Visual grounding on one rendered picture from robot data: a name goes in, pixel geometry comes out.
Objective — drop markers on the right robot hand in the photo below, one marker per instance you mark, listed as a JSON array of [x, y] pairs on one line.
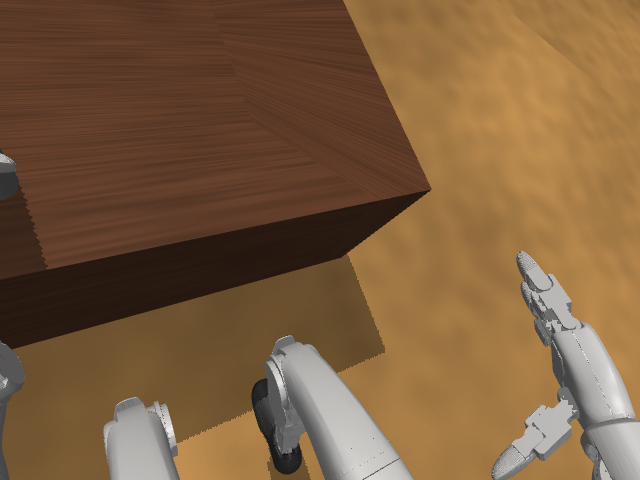
[[592, 390]]

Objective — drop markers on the left robot hand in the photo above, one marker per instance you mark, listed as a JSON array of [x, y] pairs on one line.
[[7, 165]]

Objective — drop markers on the can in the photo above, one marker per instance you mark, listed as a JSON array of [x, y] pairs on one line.
[[9, 184]]

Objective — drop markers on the left robot arm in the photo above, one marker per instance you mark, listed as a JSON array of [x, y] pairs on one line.
[[12, 378]]

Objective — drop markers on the right robot foot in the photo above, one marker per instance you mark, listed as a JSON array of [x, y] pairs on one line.
[[284, 463]]

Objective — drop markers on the right robot arm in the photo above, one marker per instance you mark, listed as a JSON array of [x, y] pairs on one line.
[[614, 448]]

